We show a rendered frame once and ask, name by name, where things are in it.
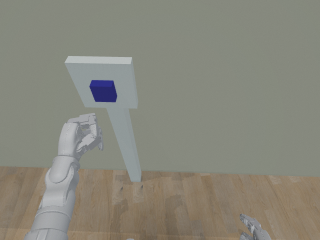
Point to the robot left forearm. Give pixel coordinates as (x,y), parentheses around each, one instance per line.
(55,211)

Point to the button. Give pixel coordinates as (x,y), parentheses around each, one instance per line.
(103,90)

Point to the robot right hand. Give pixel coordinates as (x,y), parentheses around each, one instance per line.
(254,227)

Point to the robot left hand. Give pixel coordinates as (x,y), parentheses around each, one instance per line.
(75,142)

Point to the panel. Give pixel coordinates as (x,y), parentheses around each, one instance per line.
(120,70)

